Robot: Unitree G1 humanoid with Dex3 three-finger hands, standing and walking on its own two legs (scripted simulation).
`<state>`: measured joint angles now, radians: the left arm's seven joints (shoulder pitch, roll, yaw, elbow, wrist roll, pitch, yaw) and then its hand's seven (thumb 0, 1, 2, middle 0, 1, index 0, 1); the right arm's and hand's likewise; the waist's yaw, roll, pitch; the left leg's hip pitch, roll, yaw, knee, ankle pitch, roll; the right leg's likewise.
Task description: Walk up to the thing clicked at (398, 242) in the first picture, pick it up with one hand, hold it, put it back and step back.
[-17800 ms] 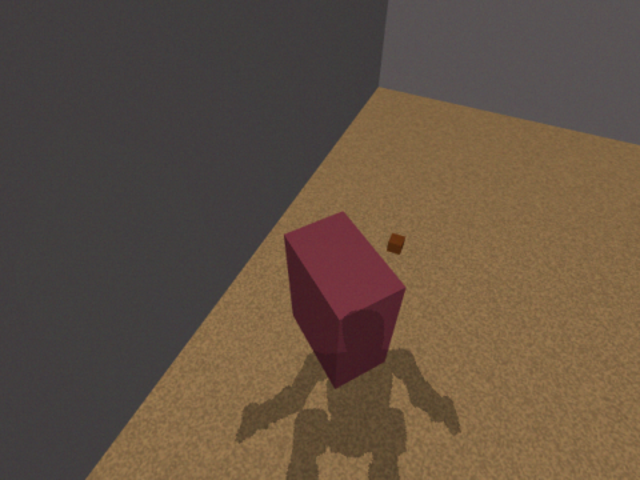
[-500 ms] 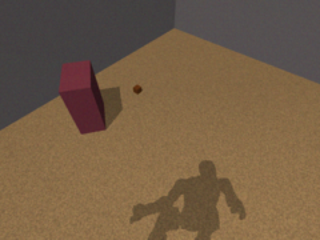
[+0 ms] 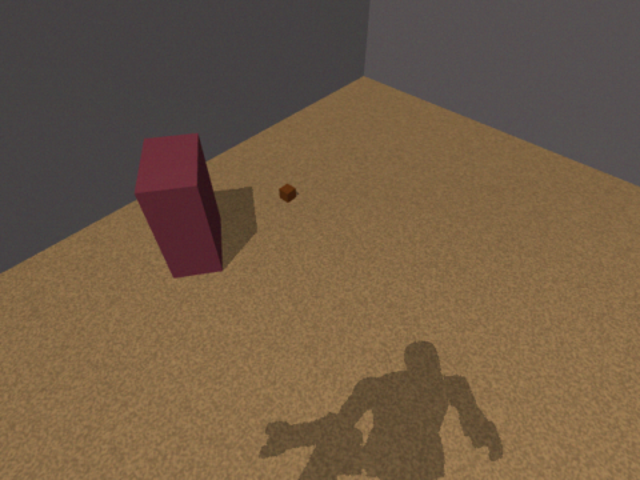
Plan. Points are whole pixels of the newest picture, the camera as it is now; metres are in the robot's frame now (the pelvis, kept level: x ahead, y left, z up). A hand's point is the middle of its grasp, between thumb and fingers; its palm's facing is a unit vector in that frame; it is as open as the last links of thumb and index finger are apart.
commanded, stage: walk up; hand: left
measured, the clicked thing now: (287, 193) +1.46 +0.17 -0.75
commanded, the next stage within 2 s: none
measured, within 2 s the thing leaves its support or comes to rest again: neither
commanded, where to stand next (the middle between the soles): +1.08 +0.00 m, yaw +0 degrees
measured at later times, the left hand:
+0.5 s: hand (105, 425) +0.24 +0.35 -0.15, palm faces -0.04 -0.95 -0.32, open 7.4 cm
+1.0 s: hand (178, 292) +0.47 +0.29 -0.14, palm faces -0.02 -0.93 -0.37, open 7.4 cm
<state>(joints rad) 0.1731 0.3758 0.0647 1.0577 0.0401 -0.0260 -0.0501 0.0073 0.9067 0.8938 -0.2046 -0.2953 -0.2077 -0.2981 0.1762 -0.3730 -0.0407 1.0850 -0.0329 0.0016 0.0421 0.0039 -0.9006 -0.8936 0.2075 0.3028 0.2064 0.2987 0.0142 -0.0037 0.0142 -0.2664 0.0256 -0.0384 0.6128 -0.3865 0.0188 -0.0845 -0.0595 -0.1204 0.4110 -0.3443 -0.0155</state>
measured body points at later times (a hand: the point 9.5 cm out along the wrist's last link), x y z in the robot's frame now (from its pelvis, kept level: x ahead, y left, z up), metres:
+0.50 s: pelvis +0.17 +0.07 +0.00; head +0.17 +0.08 +0.45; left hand +0.24 +0.39 -0.13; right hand +0.20 -0.25 -0.11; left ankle +0.14 +0.18 -0.74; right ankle +0.29 -0.08 -0.70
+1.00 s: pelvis +0.42 +0.02 +0.00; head +0.44 +0.01 +0.45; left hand +0.47 +0.33 -0.11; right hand +0.52 -0.31 -0.11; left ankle +0.52 +0.17 -0.69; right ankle +0.39 -0.09 -0.74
